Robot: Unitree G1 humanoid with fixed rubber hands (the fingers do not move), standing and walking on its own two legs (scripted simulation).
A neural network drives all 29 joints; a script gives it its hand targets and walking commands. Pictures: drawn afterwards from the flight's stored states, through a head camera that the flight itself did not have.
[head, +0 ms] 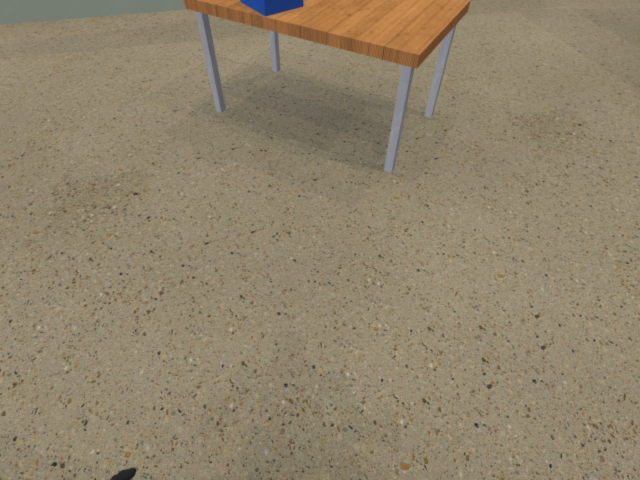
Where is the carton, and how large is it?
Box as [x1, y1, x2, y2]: [240, 0, 302, 15]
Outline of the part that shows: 240,0 241,2 264,15 302,6 302,0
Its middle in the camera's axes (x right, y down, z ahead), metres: -0.21 -1.16 +1.66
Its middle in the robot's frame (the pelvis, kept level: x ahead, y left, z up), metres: +2.03 +0.24 -0.04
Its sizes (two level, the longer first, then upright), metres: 0.210 0.200 0.250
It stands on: a table, 0.59 m high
